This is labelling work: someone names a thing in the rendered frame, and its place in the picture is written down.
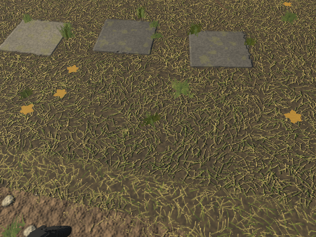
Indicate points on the left robot hand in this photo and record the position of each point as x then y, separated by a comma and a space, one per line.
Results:
51, 231

